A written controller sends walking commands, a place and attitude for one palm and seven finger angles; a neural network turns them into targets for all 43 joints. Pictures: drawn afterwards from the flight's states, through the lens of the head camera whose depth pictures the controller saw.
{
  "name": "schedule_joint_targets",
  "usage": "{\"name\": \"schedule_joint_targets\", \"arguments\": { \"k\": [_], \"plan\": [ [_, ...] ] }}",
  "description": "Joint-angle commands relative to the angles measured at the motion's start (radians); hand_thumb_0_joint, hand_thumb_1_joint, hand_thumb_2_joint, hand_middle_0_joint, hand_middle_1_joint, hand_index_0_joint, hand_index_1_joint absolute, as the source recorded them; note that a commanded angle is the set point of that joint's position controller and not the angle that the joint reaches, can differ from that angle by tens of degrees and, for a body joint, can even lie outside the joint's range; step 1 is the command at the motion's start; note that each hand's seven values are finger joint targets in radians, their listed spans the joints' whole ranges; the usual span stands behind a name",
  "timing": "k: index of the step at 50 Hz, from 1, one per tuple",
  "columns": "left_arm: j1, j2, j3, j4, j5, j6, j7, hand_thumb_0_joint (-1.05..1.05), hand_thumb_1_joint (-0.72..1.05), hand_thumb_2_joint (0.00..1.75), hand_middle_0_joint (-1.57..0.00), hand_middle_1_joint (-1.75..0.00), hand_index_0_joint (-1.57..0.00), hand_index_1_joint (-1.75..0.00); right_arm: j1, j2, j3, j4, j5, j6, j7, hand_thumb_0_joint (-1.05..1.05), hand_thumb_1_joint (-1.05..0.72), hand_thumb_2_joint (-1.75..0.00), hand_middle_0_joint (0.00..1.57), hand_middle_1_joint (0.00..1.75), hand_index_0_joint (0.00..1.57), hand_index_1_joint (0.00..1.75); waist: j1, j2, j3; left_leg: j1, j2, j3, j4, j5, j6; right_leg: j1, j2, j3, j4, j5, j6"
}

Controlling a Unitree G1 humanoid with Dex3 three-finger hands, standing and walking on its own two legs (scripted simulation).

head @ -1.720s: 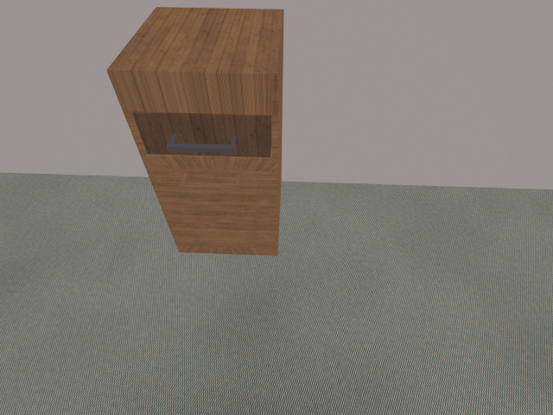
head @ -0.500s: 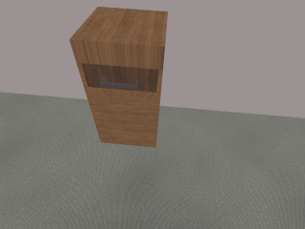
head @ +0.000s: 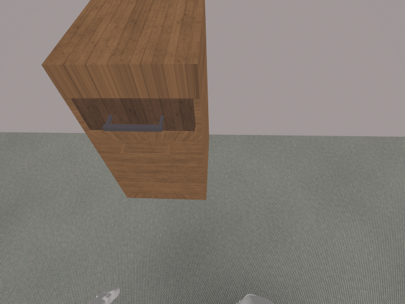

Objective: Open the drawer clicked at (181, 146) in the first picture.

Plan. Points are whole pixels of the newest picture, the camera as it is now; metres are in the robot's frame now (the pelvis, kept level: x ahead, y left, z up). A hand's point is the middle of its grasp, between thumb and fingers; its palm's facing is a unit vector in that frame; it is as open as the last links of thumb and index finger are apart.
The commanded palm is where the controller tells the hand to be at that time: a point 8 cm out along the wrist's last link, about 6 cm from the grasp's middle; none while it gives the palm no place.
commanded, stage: take the last steps up to it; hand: left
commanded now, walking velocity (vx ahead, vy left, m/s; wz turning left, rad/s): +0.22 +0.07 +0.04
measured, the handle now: (134, 123) +0.65 +0.25 -0.12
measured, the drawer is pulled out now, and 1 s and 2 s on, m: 0.00 0.00 0.00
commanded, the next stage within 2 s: come to a stop and stand still in 0.16 s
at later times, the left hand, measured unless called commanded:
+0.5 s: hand (125, 303) +0.14 +0.19 -0.16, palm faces +0.07 -0.98 -0.21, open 7.4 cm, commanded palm none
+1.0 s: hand (137, 293) +0.16 +0.16 -0.13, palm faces +0.08 -0.96 -0.27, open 7.3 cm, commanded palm none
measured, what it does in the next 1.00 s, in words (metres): walks ahead: left foot, then right foot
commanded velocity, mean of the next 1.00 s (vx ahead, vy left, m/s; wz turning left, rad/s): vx -0.06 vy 0.04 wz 0.01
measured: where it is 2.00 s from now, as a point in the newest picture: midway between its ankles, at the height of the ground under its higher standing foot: outside the picture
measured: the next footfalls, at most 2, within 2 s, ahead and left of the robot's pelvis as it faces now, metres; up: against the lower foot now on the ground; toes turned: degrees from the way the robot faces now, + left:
left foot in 0.28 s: +0.19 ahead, +0.14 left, +0.00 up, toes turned +5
right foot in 0.54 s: +0.18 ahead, -0.05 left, +0.00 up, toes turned +0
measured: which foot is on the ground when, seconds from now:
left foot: up 0.00-0.26, down 0.28-0.60, up 0.62-1.00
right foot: down 0.00-0.30, up 0.32-0.52, down 0.54-1.00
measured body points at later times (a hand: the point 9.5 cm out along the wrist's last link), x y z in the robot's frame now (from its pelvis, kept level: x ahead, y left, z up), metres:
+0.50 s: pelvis +0.14 +0.01 +0.01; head +0.18 +0.00 +0.46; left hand +0.14 +0.24 -0.14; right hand +0.22 -0.21 -0.15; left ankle +0.15 +0.13 -0.72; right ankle +0.14 -0.10 -0.72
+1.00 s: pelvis +0.11 -0.03 +0.03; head +0.15 -0.06 +0.48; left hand +0.16 +0.21 -0.11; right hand +0.16 -0.27 -0.14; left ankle +0.06 +0.14 -0.67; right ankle +0.15 -0.09 -0.72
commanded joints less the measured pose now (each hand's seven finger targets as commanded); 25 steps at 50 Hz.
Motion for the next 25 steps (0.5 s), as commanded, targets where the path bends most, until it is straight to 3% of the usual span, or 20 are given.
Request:
{"name": "schedule_joint_targets", "arguments": {
  "k": [1,3,6,8,11,12,13,14,15,16,18,19,22,24,25],
  "plan": [
    [0.145,0.07,0.008,0.006,0.013,0.004,0.021,0.0,0.9,0.9,-0.2,-0.3,-0.2,-0.3,0.002,-0.029,-0.008,-0.093,-0.011,-0.007,0.005,0.0,-0.9,-0.9,0.2,0.3,0.2,0.3,0.021,-0.16,-0.006,-0.239,0.087,-0.054,0.096,0.132,0.001,0.055,-0.299,0.349,-0.469,-0.058,-0.132],
    [0.155,0.075,0.008,0.016,0.017,-0.007,0.018,0.0,0.9,0.9,-0.2,-0.3,-0.2,-0.3,0.007,-0.014,-0.002,-0.096,-0.009,-0.001,0.009,0.0,-0.9,-0.9,0.2,0.3,0.2,0.3,0.005,-0.139,-0.037,-0.178,0.073,-0.012,-0.073,0.129,-0.013,0.071,-0.26,0.241,-0.455,0.127,-0.129],
    [0.201,0.082,0.018,0.041,0.018,-0.013,0.013,0.0,0.9,0.9,-0.2,-0.3,-0.2,-0.3,-0.053,0.001,-0.001,-0.125,-0.005,-0.006,0.012,0.0,-0.9,-0.9,0.2,0.3,0.2,0.3,0.028,-0.124,-0.077,-0.136,0.048,0.036,-0.299,0.161,-0.029,0.155,-0.24,0.193,-0.401,0.315,-0.136],
    [0.22,0.104,0.018,0.051,0.013,-0.01,0.007,0.0,0.9,0.9,-0.2,-0.3,-0.2,-0.3,-0.109,-0.016,0.0,-0.147,-0.003,-0.016,0.015,0.0,-0.9,-0.9,0.2,0.3,0.2,0.3,0.049,-0.114,-0.092,-0.117,0.017,0.06,-0.396,0.2,-0.034,0.213,-0.227,0.191,-0.373,0.348,-0.129],
    [0.199,0.104,0.017,0.057,0.008,0.002,0.004,0.0,0.9,0.9,-0.2,-0.3,-0.2,-0.3,-0.102,-0.06,-0.001,-0.153,-0.004,-0.029,0.013,0.0,-0.9,-0.9,0.2,0.3,0.2,0.3,0.026,-0.171,-0.092,0.036,-0.012,0.08,-0.575,0.305,-0.029,0.172,-0.185,0.142,-0.306,0.261,-0.084],
    [0.2,0.089,0.011,0.058,0.006,0.006,0.003,0.0,0.9,0.9,-0.2,-0.3,-0.2,-0.3,-0.075,-0.089,-0.004,-0.14,-0.005,-0.037,0.009,0.0,-0.9,-0.9,0.2,0.3,0.2,0.3,0.01,-0.117,-0.095,0.139,-0.006,0.07,-0.638,0.351,-0.023,0.12,-0.155,0.12,-0.238,0.242,-0.059],
    [0.205,0.065,0.003,0.05,0.007,0.011,0.001,0.0,0.9,0.9,-0.2,-0.3,-0.2,-0.3,-0.009,-0.153,-0.015,-0.127,-0.011,-0.045,0.002,0.0,-0.9,-0.9,0.2,0.3,0.2,0.3,-0.021,0.01,-0.133,0.271,0.091,-0.045,-0.659,0.467,0.02,0.025,-0.084,0.072,-0.091,0.145,-0.018],
    [0.211,0.026,-0.011,0.036,0.007,0.014,0.004,0.0,0.9,0.9,-0.2,-0.3,-0.2,-0.3,0.043,-0.222,-0.029,-0.122,-0.016,-0.042,-0.01,0.0,-0.9,-0.9,0.2,0.3,0.2,0.3,-0.032,0.191,-0.159,0.382,0.275,-0.244,-0.662,0.715,0.122,-0.129,0.008,0.005,0.089,-0.108,0.033],
    [0.178,0.03,-0.02,0.034,0.001,0.016,0.013,0.0,0.9,0.9,-0.2,-0.3,-0.2,-0.3,0.05,-0.212,-0.021,-0.118,-0.016,-0.027,-0.02,0.0,-0.9,-0.9,0.2,0.3,0.2,0.3,-0.043,0.184,-0.155,0.322,0.359,-0.295,-0.718,0.944,0.2,-0.115,0.016,0.04,0.236,-0.362,0.049],
    [0.176,0.025,-0.024,0.037,0.001,0.025,0.022,0.0,0.9,0.9,-0.2,-0.3,-0.2,-0.3,-0.012,-0.192,-0.003,-0.128,-0.018,-0.021,-0.029,0.0,-0.9,-0.9,0.2,0.3,0.2,0.3,-0.012,0.119,-0.114,0.216,0.331,-0.232,-0.708,1.054,0.193,-0.051,-0.013,0.102,0.234,-0.364,0.05],
    [0.207,0.035,-0.022,0.076,-0.001,0.046,0.024,0.0,0.9,0.9,-0.2,-0.3,-0.2,-0.3,-0.127,-0.169,0.015,-0.149,-0.01,-0.019,-0.041,0.0,-0.9,-0.9,0.2,0.3,0.2,0.3,0.029,0.17,-0.086,0.132,0.277,-0.155,-0.71,1.144,0.141,0.039,-0.042,0.11,0.138,-0.296,0.062],
    [0.226,0.054,-0.022,0.086,-0.003,0.053,0.023,0.0,0.9,0.9,-0.2,-0.3,-0.2,-0.3,-0.169,-0.172,0.015,-0.157,-0.005,-0.011,-0.042,0.0,-0.9,-0.9,0.2,0.3,0.2,0.3,0.041,0.167,-0.079,0.131,0.251,-0.11,-0.708,1.111,0.121,0.065,-0.039,0.106,0.08,-0.231,0.061],
    [0.242,0.089,-0.003,0.079,0.003,0.073,0.023,0.0,0.9,0.9,-0.2,-0.3,-0.2,-0.3,-0.178,-0.22,-0.022,-0.171,0.002,0.014,-0.05,0.0,-0.9,-0.9,0.2,0.3,0.2,0.3,0.039,0.079,-0.139,0.177,0.242,-0.097,-0.656,1.067,0.103,0.094,-0.001,0.08,-0.01,-0.033,0.056],
    [0.236,0.102,0.005,0.055,0.008,0.084,0.023,0.0,0.9,0.9,-0.2,-0.3,-0.2,-0.3,-0.191,-0.243,-0.037,-0.183,0.001,0.026,-0.052,0.0,-0.9,-0.9,0.2,0.3,0.2,0.3,0.042,0.053,-0.131,0.135,0.26,-0.11,-0.652,0.996,0.106,0.103,0.0,0.089,0.014,-0.001,0.043],
    [0.232,0.101,0.009,0.046,0.009,0.091,0.022,0.0,0.9,0.9,-0.2,-0.3,-0.2,-0.3,-0.212,-0.247,-0.04,-0.187,-0.002,0.031,-0.053,0.0,-0.9,-0.9,0.2,0.3,0.2,0.3,0.048,0.068,-0.123,0.105,0.264,-0.11,-0.65,0.941,0.109,0.104,-0.005,0.098,0.029,-0.001,0.037]
  ]
}}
